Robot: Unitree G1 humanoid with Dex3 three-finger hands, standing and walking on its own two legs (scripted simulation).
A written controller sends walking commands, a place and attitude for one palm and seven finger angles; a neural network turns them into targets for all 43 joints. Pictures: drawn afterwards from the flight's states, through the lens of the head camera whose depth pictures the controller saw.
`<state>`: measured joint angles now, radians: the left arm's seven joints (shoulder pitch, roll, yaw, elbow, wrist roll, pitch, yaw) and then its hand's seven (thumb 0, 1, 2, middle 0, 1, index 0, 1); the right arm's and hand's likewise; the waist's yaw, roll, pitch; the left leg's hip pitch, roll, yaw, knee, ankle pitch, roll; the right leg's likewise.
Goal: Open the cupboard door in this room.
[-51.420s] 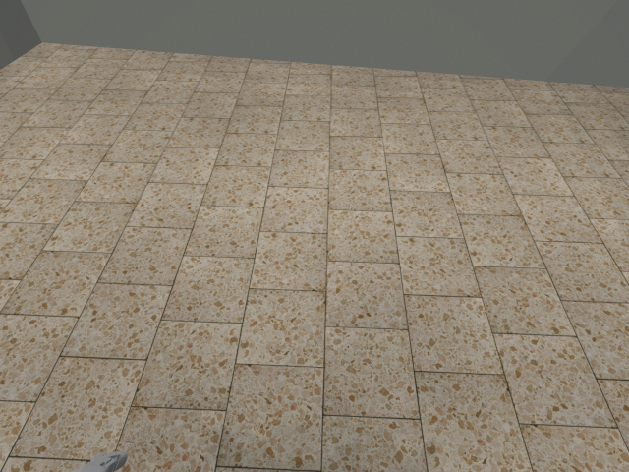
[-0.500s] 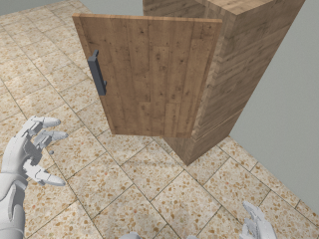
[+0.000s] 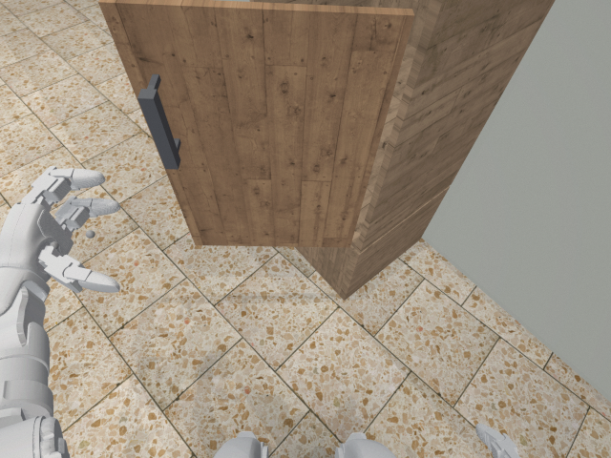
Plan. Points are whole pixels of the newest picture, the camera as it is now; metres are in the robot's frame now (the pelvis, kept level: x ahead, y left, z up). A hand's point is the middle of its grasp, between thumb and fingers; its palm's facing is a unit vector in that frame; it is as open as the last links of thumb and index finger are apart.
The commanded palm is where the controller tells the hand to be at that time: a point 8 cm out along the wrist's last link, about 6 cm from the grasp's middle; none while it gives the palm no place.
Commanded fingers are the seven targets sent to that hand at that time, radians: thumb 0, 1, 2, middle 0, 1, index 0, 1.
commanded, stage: move the hooked fingers beside the handle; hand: left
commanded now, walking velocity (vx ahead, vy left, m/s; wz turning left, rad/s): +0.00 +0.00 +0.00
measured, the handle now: (164, 123) +0.59 +0.24 +0.06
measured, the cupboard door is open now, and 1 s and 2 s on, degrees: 51 51 51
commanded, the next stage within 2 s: slide the fingers in behind the handle in 1.82 s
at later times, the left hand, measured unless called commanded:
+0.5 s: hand (106, 184) +0.45 +0.29 +0.07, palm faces +0.00 -1.00 -0.01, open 14.0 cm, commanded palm +0.44 +0.33 +0.06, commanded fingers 0.00 -0.50 0.30 -0.30 -1.20 -0.30 -1.20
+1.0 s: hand (121, 144) +0.53 +0.29 +0.07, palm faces +0.02 -1.00 -0.02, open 14.0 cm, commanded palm +0.52 +0.33 +0.06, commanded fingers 0.00 -0.50 0.30 -0.30 -1.20 -0.30 -1.20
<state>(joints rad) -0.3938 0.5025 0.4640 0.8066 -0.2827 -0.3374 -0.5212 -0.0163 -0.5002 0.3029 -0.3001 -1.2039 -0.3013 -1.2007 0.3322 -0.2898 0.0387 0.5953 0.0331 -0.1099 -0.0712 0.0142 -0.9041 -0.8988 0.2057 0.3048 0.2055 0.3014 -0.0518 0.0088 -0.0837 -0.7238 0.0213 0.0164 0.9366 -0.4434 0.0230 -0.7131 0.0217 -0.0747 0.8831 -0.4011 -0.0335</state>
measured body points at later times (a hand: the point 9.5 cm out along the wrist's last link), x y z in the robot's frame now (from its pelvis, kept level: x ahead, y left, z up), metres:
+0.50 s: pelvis +0.00 +0.02 -0.01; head +0.11 +0.04 +0.42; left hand +0.45 +0.34 +0.07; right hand +0.03 -0.26 -0.11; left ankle +0.01 +0.10 -0.69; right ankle +0.02 -0.10 -0.69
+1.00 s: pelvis +0.00 +0.02 -0.02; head +0.16 +0.05 +0.40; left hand +0.52 +0.34 +0.07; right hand -0.02 -0.25 -0.11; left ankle +0.01 +0.10 -0.69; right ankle +0.02 -0.10 -0.69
